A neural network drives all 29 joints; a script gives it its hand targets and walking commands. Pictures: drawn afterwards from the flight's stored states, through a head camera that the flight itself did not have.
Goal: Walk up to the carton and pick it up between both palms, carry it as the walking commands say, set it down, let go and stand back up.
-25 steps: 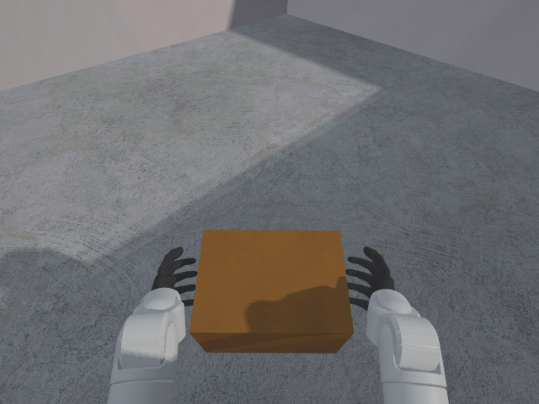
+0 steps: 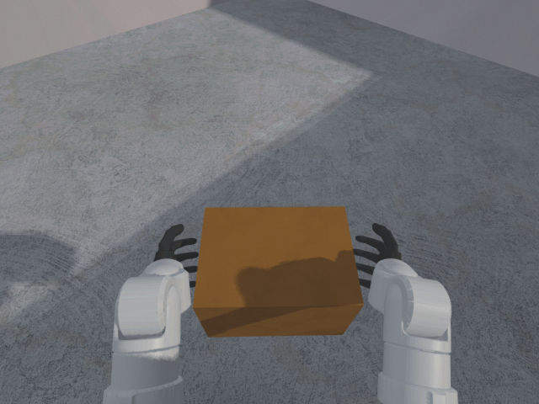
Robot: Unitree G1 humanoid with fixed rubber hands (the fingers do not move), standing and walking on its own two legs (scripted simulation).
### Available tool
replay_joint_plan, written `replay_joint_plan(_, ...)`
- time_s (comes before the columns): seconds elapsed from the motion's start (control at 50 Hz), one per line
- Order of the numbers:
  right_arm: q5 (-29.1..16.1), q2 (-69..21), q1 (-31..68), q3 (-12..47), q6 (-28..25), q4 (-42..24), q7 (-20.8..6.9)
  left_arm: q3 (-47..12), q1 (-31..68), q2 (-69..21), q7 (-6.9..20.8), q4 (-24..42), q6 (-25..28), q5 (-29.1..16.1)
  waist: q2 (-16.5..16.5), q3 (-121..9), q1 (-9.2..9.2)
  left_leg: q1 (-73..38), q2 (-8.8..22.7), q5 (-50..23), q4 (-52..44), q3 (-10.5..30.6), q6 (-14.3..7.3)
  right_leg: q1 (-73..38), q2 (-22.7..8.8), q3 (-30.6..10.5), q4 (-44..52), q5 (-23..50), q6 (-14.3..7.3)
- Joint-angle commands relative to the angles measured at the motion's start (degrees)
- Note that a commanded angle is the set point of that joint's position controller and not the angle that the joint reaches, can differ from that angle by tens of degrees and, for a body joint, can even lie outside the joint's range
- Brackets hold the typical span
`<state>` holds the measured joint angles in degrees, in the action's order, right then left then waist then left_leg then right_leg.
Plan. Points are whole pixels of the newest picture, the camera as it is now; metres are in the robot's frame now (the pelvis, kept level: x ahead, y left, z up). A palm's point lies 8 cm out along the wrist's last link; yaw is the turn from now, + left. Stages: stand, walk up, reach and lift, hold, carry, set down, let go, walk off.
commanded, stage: carry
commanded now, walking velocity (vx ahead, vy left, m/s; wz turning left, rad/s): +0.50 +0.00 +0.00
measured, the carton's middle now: (275, 272) +0.33 -0.01 +0.00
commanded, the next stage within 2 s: none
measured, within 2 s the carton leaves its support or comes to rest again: neither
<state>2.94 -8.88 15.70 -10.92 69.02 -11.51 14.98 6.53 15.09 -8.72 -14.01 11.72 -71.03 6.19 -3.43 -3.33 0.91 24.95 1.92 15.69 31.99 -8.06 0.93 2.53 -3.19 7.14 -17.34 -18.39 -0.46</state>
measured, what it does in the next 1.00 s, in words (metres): walks ahead: left foot, then right foot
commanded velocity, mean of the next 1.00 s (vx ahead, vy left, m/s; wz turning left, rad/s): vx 0.50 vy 0.00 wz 0.00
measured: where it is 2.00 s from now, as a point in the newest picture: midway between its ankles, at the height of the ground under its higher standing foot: (276, 181)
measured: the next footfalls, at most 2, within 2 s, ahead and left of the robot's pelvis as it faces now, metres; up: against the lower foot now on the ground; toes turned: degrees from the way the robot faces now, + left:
left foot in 0.06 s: +0.15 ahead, +0.12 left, +0.00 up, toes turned +6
right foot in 0.44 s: +0.46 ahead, -0.13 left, +0.00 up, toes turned -9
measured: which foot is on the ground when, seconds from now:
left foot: up 0.00-0.04, down 0.06-0.48, up 0.50-0.90, down 0.92-1.00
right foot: down 0.00-0.06, up 0.08-0.42, down 0.44-0.94, up 0.96-1.00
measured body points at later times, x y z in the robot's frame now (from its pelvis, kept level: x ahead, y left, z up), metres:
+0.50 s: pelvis +0.33 -0.03 -0.02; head +0.36 -0.05 +0.43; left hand +0.63 +0.12 +0.06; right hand +0.64 -0.19 +0.05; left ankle +0.13 +0.10 -0.71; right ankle +0.42 -0.12 -0.75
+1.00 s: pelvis +0.70 -0.02 -0.01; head +0.72 -0.01 +0.44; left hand +1.02 +0.10 +0.04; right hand +0.99 -0.20 +0.05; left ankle +0.78 +0.06 -0.75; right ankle +0.49 -0.11 -0.66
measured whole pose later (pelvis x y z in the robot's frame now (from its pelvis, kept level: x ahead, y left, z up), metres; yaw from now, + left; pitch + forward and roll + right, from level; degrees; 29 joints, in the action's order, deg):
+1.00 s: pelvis +0.70 -0.02 -0.01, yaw -4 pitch +4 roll +0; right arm 4.9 -9.8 19.0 -9.4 68.2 -7.3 16.6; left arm 10.5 18.3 -7.7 -11.2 7.7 -70.2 7.5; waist -1.5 -3.1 2.6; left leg 24.3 2.8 8.7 28.7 -13.2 -4.7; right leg 11.5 -1.9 4.6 -58.5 -27.5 0.6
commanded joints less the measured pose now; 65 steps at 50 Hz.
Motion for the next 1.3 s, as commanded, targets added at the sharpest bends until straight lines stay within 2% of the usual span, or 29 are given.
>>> replay_joint_plan(0.0,-24.5,-59.7,34.4,41.9,0.3,-4.5,-25.3,-35.7,32.3,-56.6,24.6,4.6,1.9,-24.1,-1.2,-23.3,1.10,-26.7,0.4,-7.4,-10.0,0.6,-3.6,6.0,-5.4,2.6,-16.8,23.3,-0.5)
replay_joint_plan(0.02,-23.7,-58.6,32.6,41.4,0.4,-3.3,-25.4,-35.9,32.3,-57.0,24.6,3.6,1.4,-24.1,11.1,-26.8,2.22,-38.7,13.0,-5.5,-11.5,18.4,-9.1,19.6,-1.7,4.8,-32.7,14.1,3.0)
replay_joint_plan(0.04,-23.2,-57.5,32.4,40.8,0.5,-1.3,-25.6,-36.4,33.9,-57.1,24.9,2.4,1.0,-24.9,22.4,-24.1,1.54,-47.2,21.5,-13.6,-13.6,35.5,-15.1,36.9,4.6,1.7,-43.4,-11.5,3.3)
replay_joint_plan(0.06,-23.3,-56.8,33.0,40.2,0.4,-1.7,-25.4,-37.2,36.2,-57.1,25.3,3.6,1.2,-26.8,17.8,-22.2,0.79,-47.5,23.7,-23.0,-11.8,38.4,-17.9,42.1,2.4,-4.5,-49.1,-17.6,1.1)
replay_joint_plan(0.08,-22.8,-56.9,32.6,39.7,0.4,-2.1,-25.3,-37.5,36.3,-58.3,25.5,3.7,1.4,-27.2,11.9,-21.9,1.05,-44.5,23.3,-23.7,-12.1,35.8,-18.1,42.7,-0.7,-6.0,-48.5,-15.1,0.1)
replay_joint_plan(0.12,-23.5,-58.3,36.3,41.2,0.2,-4.8,-25.3,-38.9,38.6,-59.6,25.3,4.7,2.5,-27.9,5.1,-18.3,1.12,-36.5,19.1,-14.6,-16.4,25.6,-12.0,38.1,-2.1,-5.3,-38.9,-10.0,0.1)
replay_joint_plan(0.22,-26.3,-60.3,40.4,41.9,-0.3,-9.5,-26.2,-38.4,37.0,-60.3,23.3,7.9,4.0,-26.3,11.4,-19.6,0.29,-36.7,13.1,-20.7,-17.1,9.2,-6.9,30.2,-0.3,-0.3,-21.5,3.8,1.0)
replay_joint_plan(0.28,-25.3,-59.5,36.3,40.3,0.3,-8.7,-26.5,-39.7,38.3,-60.2,22.9,12.2,3.8,-26.8,14.5,-17.1,0.51,-31.5,10.3,-24.2,-18.2,3.8,-5.5,22.4,1.4,3.1,-13.2,12.8,0.6)
replay_joint_plan(0.38,-21.4,-58.0,29.5,39.4,1.7,-4.8,-25.7,-39.2,34.0,-57.9,24.3,9.0,1.6,-26.6,10.8,-20.3,-0.33,-30.7,7.2,-34.3,-3.2,-2.3,-2.5,5.5,3.5,7.5,-4.3,17.8,-0.3)
replay_joint_plan(0.4,-20.5,-56.8,29.5,39.8,1.8,-4.7,-25.4,-38.2,31.8,-57.6,24.8,6.6,1.1,-26.0,8.0,-22.9,-1.57,-23.5,5.7,-31.7,6.3,-3.3,-1.5,-5.5,1.7,4.9,-4.6,15.9,-1.3)
replay_joint_plan(0.42,-19.9,-55.9,30.2,40.4,1.9,-4.5,-25.0,-36.7,29.6,-56.9,25.5,4.0,0.7,-25.3,-0.9,-25.5,-3.03,-10.8,3.0,-18.1,20.5,-3.0,-0.2,-17.8,-7.1,-7.2,-3.8,13.1,-3.6)
replay_joint_plan(0.44,-19.4,-56.0,29.9,41.2,2.2,-2.9,-24.8,-34.5,29.1,-55.2,25.9,0.2,0.5,-24.5,-14.8,-25.4,-1.16,4.4,-2.5,12.8,32.9,-0.7,0.7,-27.2,-18.5,-28.1,-1.5,23.3,-8.0)
replay_joint_plan(0.46,-20.6,-55.0,34.2,42.1,1.8,-6.6,-25.0,-34.5,29.2,-56.0,25.9,-1.5,1.3,-25.0,-15.9,-25.8,-0.77,13.3,-0.4,14.8,36.6,4.9,-1.3,-30.7,-20.2,-31.3,-2.4,28.4,-12.7)
replay_joint_plan(0.5,-20.2,-57.0,32.1,42.2,0.5,-5.4,-25.1,-35.3,28.1,-59.3,26.3,-0.5,2.2,-25.7,-6.1,-22.2,-1.08,13.9,2.7,11.6,41.4,5.9,-1.5,-20.8,-19.3,-24.3,-0.2,26.2,-10.2)
replay_joint_plan(0.54,-22.4,-60.2,36.5,43.5,-0.9,-9.0,-24.8,-36.5,34.6,-61.5,26.0,5.4,3.3,-27.1,-0.7,-22.1,-1.32,9.2,3.7,5.8,29.7,6.0,-0.8,-15.0,-16.2,-17.0,1.1,24.4,-6.5)
replay_joint_plan(0.58,-23.5,-61.7,37.8,43.9,-1.8,-12.1,-24.1,-37.5,38.5,-61.0,25.9,12.5,3.9,-28.3,-2.7,-22.2,-1.79,6.9,2.3,2.3,23.5,3.2,-0.3,-13.4,-13.9,-11.8,2.6,22.0,-4.4)
replay_joint_plan(0.68,-23.8,-61.3,36.5,45.0,-1.0,-12.2,-23.2,-36.1,34.2,-57.3,25.6,11.4,2.8,-27.0,-7.5,-20.9,-1.98,11.1,2.6,-5.2,14.2,0.3,1.0,-17.2,-10.8,-4.2,4.8,29.5,-6.6)
replay_joint_plan(0.78,-22.3,-59.3,33.0,43.5,1.0,-7.0,-24.2,-34.7,28.8,-57.1,25.7,4.3,1.3,-24.8,-6.5,-15.9,-1.91,6.7,-0.9,-14.5,-3.1,-5.3,0.1,-16.9,-8.6,0.2,4.2,41.9,-5.5)
replay_joint_plan(0.84,-21.8,-59.4,29.2,42.7,1.8,-0.7,-25.4,-34.5,29.1,-56.1,25.4,1.8,0.7,-23.4,-4.0,-19.3,-0.02,-10.4,-5.3,-19.3,-12.0,-9.8,-2.5,-12.7,-5.4,5.8,-12.6,53.0,-1.7)
replay_joint_plan(0.86,-21.5,-59.9,28.3,42.5,1.8,1.1,-25.8,-34.7,31.0,-55.4,25.3,1.3,0.6,-23.2,-1.6,-23.3,1.83,-24.5,-0.6,-21.4,-11.6,-5.3,-5.1,-2.7,-4.7,6.4,-23.2,45.7,0.9)
replay_joint_plan(0.88,-21.4,-58.4,28.2,41.6,1.7,1.9,-26.1,-35.1,31.6,-55.7,25.2,1.4,0.3,-23.4,11.5,-28.7,2.68,-41.5,13.1,-29.1,-7.0,13.1,-10.7,14.9,-1.2,5.3,-40.5,28.3,3.4)
replay_joint_plan(0.9,-21.5,-58.1,28.5,40.4,1.5,3.8,-26.3,-35.3,32.1,-56.8,25.5,0.3,0.2,-23.9,21.4,-27.3,1.04,-50.9,22.6,-37.3,-8.1,33.1,-16.5,33.2,6.7,0.7,-52.3,-11.1,2.8)
replay_joint_plan(0.92,-22.0,-57.9,30.8,39.5,1.0,2.4,-26.1,-35.3,35.1,-57.4,25.8,1.2,0.8,-25.3,18.5,-26.2,0.70,-50.4,24.4,-37.9,-8.9,36.2,-19.9,38.8,4.6,-5.8,-58.9,-15.2,0.5)
replay_joint_plan(0.94,-22.6,-59.1,32.8,40.5,0.1,-0.3,-25.9,-36.1,37.1,-59.6,25.8,3.6,1.4,-26.4,12.8,-26.4,1.15,-47.6,21.2,-33.9,-9.7,29.5,-17.8,39.1,0.4,-8.0,-59.3,-11.1,-0.5)
replay_joint_plan(0.96,-22.9,-59.3,34.6,41.5,-0.1,-3.0,-26.1,-36.7,36.0,-60.9,25.6,2.5,2.1,-26.0,8.2,-23.9,0.92,-42.1,18.9,-26.7,-12.1,22.4,-12.7,37.8,-1.3,-7.9,-52.4,-5.9,-0.5)
replay_joint_plan(1.0,-25.4,-60.5,39.7,42.0,-1.4,-8.6,-26.6,-38.3,38.2,-62.2,24.8,6.8,3.6,-27.1,7.0,-22.6,0.62,-35.6,16.7,-18.9,-15.8,16.1,-7.6,32.9,-2.9,-6.8,-41.7,-1.6,0.2)
replay_joint_plan(1.06,-25.8,-61.3,39.0,41.3,-1.3,-8.7,-26.4,-38.9,39.9,-61.0,23.5,8.9,4.6,-27.0,10.9,-22.1,0.17,-35.2,16.0,-18.8,-18.4,10.3,-8.1,31.6,-2.1,-3.3,-34.4,0.5,1.3)
replay_joint_plan(1.18,-23.5,-58.4,32.3,39.3,-0.3,-8.5,-26.5,-39.8,36.1,-59.9,22.8,11.2,3.8,-26.8,13.8,-17.2,0.38,-32.9,9.6,-30.4,-17.8,-1.6,-5.0,23.2,1.3,3.6,-12.8,16.9,1.0)
replay_joint_plan(1.28,-19.6,-56.3,26.8,39.3,1.3,-4.5,-25.5,-39.4,31.5,-58.4,24.5,5.0,1.3,-26.8,10.0,-21.2,-0.37,-34.1,7.3,-42.3,-1.2,-4.4,-1.4,6.3,4.1,7.4,-2.0,25.7,-1.0)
